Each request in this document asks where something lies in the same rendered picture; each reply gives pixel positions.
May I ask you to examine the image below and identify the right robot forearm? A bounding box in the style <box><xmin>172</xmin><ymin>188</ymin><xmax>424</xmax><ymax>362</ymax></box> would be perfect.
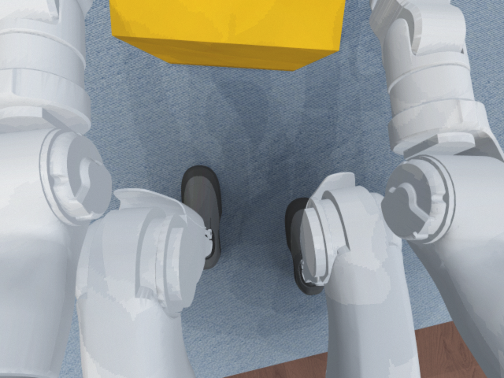
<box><xmin>369</xmin><ymin>0</ymin><xmax>504</xmax><ymax>163</ymax></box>

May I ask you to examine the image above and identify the robot left foot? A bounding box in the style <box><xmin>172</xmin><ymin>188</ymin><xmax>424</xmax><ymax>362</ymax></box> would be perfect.
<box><xmin>181</xmin><ymin>165</ymin><xmax>222</xmax><ymax>269</ymax></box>

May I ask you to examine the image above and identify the left robot upper arm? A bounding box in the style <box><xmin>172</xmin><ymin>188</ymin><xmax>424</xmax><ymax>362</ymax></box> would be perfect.
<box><xmin>0</xmin><ymin>128</ymin><xmax>112</xmax><ymax>378</ymax></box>

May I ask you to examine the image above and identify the carton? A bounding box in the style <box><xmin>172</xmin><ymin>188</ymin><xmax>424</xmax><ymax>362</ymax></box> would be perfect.
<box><xmin>109</xmin><ymin>0</ymin><xmax>346</xmax><ymax>71</ymax></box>

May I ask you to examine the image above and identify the left robot shin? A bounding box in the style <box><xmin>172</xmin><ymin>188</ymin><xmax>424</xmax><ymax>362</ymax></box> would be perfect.
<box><xmin>75</xmin><ymin>188</ymin><xmax>213</xmax><ymax>300</ymax></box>

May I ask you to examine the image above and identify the left robot forearm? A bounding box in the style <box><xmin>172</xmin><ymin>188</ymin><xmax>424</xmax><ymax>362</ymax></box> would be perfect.
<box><xmin>0</xmin><ymin>0</ymin><xmax>93</xmax><ymax>135</ymax></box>

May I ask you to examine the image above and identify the right robot upper arm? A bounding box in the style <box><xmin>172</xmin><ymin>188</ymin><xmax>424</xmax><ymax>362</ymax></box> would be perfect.
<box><xmin>381</xmin><ymin>154</ymin><xmax>504</xmax><ymax>378</ymax></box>

